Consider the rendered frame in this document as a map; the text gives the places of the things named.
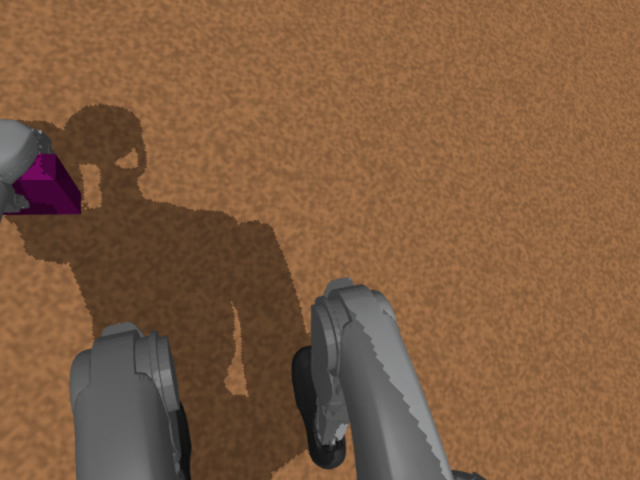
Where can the left robot foot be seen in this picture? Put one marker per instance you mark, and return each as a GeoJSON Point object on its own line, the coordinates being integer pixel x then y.
{"type": "Point", "coordinates": [185, 444]}

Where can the right robot foot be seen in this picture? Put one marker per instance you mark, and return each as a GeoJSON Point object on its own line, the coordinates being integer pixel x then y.
{"type": "Point", "coordinates": [324, 456]}

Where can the carton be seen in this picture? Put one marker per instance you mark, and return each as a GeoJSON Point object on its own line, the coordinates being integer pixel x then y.
{"type": "Point", "coordinates": [48, 188]}

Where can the left robot hand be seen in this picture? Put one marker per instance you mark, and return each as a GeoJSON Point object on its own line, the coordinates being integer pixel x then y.
{"type": "Point", "coordinates": [19, 147]}

